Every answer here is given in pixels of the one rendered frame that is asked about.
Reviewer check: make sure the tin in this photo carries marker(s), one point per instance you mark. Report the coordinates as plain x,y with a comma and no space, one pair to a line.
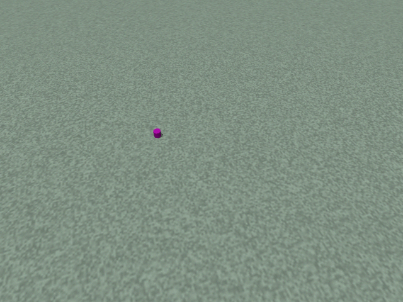
157,133

